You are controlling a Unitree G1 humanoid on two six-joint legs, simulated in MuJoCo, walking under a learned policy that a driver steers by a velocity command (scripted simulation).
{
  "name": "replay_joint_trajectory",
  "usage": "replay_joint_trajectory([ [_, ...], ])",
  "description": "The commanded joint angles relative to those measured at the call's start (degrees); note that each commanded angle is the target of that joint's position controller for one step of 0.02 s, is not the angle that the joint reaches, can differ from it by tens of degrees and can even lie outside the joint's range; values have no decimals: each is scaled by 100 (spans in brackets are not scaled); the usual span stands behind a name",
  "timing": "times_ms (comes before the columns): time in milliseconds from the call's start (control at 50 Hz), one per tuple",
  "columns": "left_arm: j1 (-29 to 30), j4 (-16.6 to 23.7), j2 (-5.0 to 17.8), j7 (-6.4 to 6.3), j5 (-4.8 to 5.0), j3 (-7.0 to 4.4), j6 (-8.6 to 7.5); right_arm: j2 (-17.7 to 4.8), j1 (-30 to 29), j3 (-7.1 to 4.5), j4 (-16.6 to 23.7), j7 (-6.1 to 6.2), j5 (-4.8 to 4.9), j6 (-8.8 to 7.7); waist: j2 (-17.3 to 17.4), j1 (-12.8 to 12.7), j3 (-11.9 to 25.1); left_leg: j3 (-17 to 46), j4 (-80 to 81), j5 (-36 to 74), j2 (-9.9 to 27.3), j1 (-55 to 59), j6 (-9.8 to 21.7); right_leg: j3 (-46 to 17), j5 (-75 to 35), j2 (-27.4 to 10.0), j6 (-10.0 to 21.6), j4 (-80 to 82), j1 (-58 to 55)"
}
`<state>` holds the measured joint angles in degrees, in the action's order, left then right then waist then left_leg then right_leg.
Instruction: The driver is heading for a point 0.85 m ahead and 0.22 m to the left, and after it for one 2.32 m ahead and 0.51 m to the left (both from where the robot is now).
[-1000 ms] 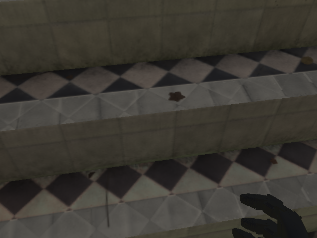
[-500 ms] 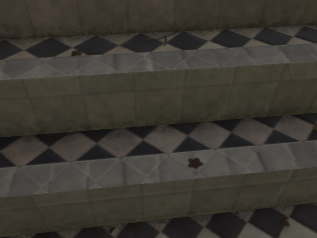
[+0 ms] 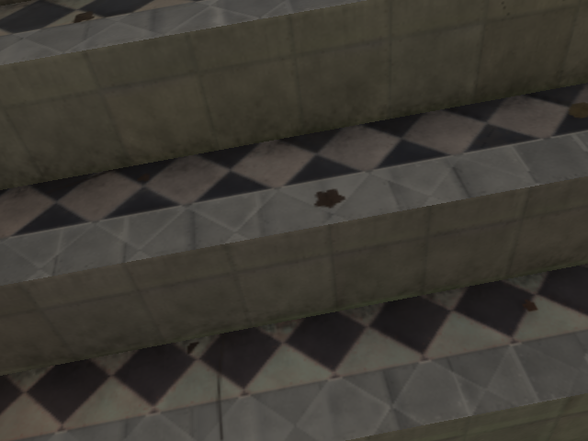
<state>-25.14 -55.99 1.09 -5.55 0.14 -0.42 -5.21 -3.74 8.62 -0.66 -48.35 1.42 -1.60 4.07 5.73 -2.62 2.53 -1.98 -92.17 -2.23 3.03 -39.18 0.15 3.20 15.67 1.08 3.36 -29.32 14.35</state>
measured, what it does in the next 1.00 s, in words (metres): steps on the spot: left foot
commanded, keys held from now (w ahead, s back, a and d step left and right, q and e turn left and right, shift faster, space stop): no key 0.34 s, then w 0.14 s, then no key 0.38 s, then w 0.14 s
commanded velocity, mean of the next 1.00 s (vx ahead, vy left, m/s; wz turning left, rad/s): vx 0.08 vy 0.00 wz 0.00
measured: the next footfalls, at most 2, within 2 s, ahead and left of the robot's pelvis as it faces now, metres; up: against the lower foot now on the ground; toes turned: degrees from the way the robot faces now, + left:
left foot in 0.12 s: +0.00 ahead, +0.12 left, +0.00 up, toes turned +2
right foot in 1.62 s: +0.30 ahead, -0.15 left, +0.22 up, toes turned -7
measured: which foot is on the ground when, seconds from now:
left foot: up 0.00-0.10, down 0.12-1.00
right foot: down 0.00-1.00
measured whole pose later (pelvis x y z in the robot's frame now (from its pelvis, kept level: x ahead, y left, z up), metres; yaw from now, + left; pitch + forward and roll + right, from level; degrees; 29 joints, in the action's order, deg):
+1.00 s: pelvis -0.03 -0.02 -0.01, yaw -1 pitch +0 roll +1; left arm -23.5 -56.6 7.2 -1.5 -0.4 -0.3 -1.2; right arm -5.9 24.4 -0.4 -57.3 4.2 -0.7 -0.5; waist -2.0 -0.1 2.3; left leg -4.1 -31.8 -21.4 -0.8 -12.3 4.7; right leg 6.0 18.4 0.8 4.8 -33.4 15.2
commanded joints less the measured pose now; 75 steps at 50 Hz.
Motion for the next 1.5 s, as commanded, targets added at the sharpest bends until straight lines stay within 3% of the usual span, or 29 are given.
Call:
replay_joint_trajectory([
  [20,89,443,884,-56,-146,-167,22,-214,-289,-5,316,47,277,-50,-2023,201,-328,-219,4455,-1614,-303,906,65,-1168,-234,-1007,454,1352,-322],
  [60,-524,172,768,-31,-313,-210,341,-296,60,-37,99,258,400,-80,-2772,-65,-242,-609,6092,-3133,-556,1389,283,-1793,-1007,-1393,942,1483,-1034],
  [100,-543,183,697,87,-178,-291,348,-186,711,42,-422,352,309,-282,-1568,-110,-568,-28,7535,-1086,-117,2163,417,-1509,-1895,-1218,815,627,-644],
  [140,-773,167,694,316,52,-317,257,-356,897,96,-493,350,163,-491,-163,-259,92,934,6950,1781,718,3820,555,-1216,-341,-856,524,182,681],
  [160,-527,78,460,356,167,-191,257,-111,564,213,-400,353,91,-536,372,-170,-41,893,6824,992,733,3293,853,-991,-464,-872,421,908,722],
  [240,192,74,1070,354,-80,-200,308,-585,1150,132,-515,375,138,-586,-52,125,-592,839,7549,-1821,439,2407,701,-870,-200,-773,378,990,322],
  [360,-42,-244,876,412,-41,-93,343,-577,1628,85,-588,300,85,-595,-346,185,-670,930,7637,-2496,390,2267,772,-753,349,-676,356,1044,409],
  [440,198,-111,1014,448,34,-130,401,-1217,2299,-176,-795,271,143,-491,232,477,-850,2018,7986,-4578,910,2243,1374,-148,1144,-183,476,-690,1758],
  [480,465,127,804,518,-69,-121,377,-1208,2012,-261,-825,244,117,-500,591,551,-664,2943,8545,-4583,1643,1730,1993,46,432,-189,323,-3685,2164],
  [500,134,149,822,531,-226,-156,381,-1218,1667,-293,-792,250,50,-527,23,222,-515,2483,8329,-3850,1384,1627,1846,-213,747,-250,134,-4481,2101],
  [580,-589,271,406,465,65,168,346,-698,1026,-59,-874,397,161,-484,-664,-476,-669,887,7377,-3312,424,1039,1191,-23,48,-393,265,-950,673],
  [640,-880,-100,562,275,-57,222,518,-568,2100,-94,-1223,303,16,-303,-1029,206,-437,683,5287,-3635,135,959,1138,710,321,97,-32,402,-401],
  [660,-799,18,746,245,-280,199,454,-322,1799,0,-1037,172,276,-351,-1962,153,-421,433,5158,-2389,-116,446,749,-991,801,-862,281,627,-385],
  [680,-478,127,635,233,-281,221,365,-536,1885,-16,-995,121,228,-408,-2038,264,-438,423,4679,-1914,168,843,491,-2723,2741,-1832,830,1830,439],
  [740,80,125,972,217,-204,140,237,-583,1903,-89,-1081,91,76,-373,-1121,393,-790,251,2322,-2053,-19,1702,229,-2298,1081,-1898,1332,1987,1587],
  [780,209,9,1099,244,-310,72,193,-422,2038,-39,-948,92,80,-308,-420,594,-880,181,3109,-2409,79,1586,248,-1276,225,-1384,816,1642,1152],
  [820,-239,-141,1141,183,-279,-14,373,-498,1768,20,-613,220,-20,-239,-657,439,-1409,-494,5295,-2505,-232,1498,269,-888,-730,-869,577,1186,443],
  [860,-380,-81,1121,53,-345,-67,510,-298,1963,40,-654,339,67,-230,-1107,454,-1002,-237,7321,-1853,-57,2538,410,-1153,-1770,-1066,423,858,56],
  [880,-529,-185,754,159,-142,-24,480,-146,2080,141,-800,323,100,-368,-604,276,-703,-106,7404,-1250,-208,3115,493,-839,-993,-845,460,590,187],
  [920,-153,67,645,368,109,4,362,-701,2034,-8,-833,315,73,-494,408,257,-706,956,7233,-2388,378,3148,1012,-67,-321,-286,270,243,942],
  [1080,-490,123,940,386,-74,-35,279,-924,1075,-169,-586,221,250,-600,-1050,-200,-664,705,6014,-2708,165,711,1202,-63,-203,-323,605,214,-696],
  [1120,-673,3,1180,301,-80,-86,288,-787,1379,-109,-592,106,241,-678,-1928,-18,-277,10,4821,-1934,-156,611,985,-1495,194,-1130,1118,1144,-1111],
  [1180,-233,3,1541,262,-88,-188,254,-849,1261,-130,-426,-23,182,-744,-944,230,-350,-409,3745,-2221,-151,893,827,-1942,-798,-1701,1575,1737,-592],
  [1240,802,94,1546,332,-126,-169,92,-600,2267,-84,-551,-15,165,-773,-573,1200,-309,-617,4834,-2347,-226,2451,967,-564,-4105,-1040,1239,564,288],
  [1280,1847,418,1581,338,126,-193,17,-687,4247,-168,-1287,93,28,-791,234,2302,-124,-112,6849,-945,-179,4752,1159,135,-5058,-475,939,-2500,2047],
  [1300,1957,576,1028,559,194,-66,-119,-870,4505,-100,-1439,243,-7,-707,1484,1833,-30,2105,8011,-806,1065,5239,1421,220,-582,124,583,-4296,3441],
  [1340,1686,957,1070,768,-105,-138,-108,-1417,2722,-248,-875,284,-99,-648,736,671,-644,3442,8392,-2917,1762,4137,2306,-479,134,111,238,-7382,4629],
  [1400,2412,1792,611,610,-274,45,-25,-807,2107,-116,-1016,66,-17,-942,-401,315,-1526,2018,8581,-2609,1573,3430,1664,-636,729,-8,494,-10258,6710],
  [1500,3770,3091,345,366,-72,294,172,-981,2116,-86,-1256,-181,74,-1322,-748,82,-1673,171,9352,187,1095,2419,1025,176,1430,-364,758,-9063,6642],
])
Velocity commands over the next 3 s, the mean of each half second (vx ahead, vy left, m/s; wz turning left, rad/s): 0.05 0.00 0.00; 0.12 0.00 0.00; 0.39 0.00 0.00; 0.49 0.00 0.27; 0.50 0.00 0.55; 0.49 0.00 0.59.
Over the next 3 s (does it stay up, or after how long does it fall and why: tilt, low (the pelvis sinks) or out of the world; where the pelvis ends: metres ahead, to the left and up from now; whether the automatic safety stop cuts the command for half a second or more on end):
stays up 0.59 0.06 0.61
